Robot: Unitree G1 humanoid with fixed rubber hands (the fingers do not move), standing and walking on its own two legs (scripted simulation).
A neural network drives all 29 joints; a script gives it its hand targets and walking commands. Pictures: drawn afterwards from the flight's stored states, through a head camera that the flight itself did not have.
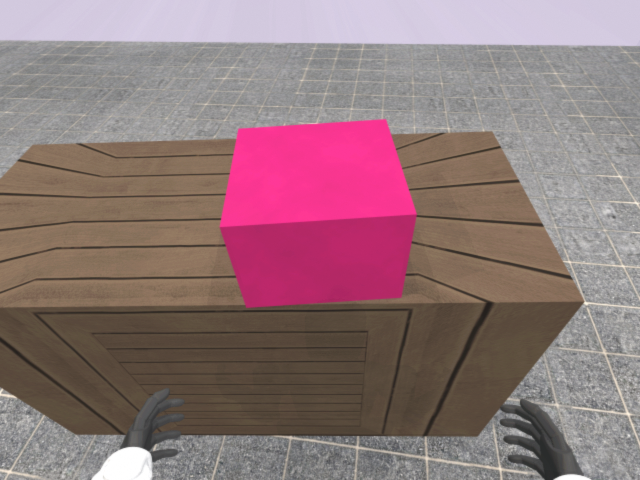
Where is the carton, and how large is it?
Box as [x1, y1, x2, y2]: [220, 119, 416, 307]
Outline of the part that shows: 385,119 238,129 220,222 220,229 246,307 388,298 401,296 416,213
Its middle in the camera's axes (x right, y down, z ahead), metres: -0.01 -0.05 +0.66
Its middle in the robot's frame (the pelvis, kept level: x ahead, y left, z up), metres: +0.54 +0.03 +0.02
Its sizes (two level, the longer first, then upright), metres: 0.262 0.248 0.192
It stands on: a pedestal, 0.70 m high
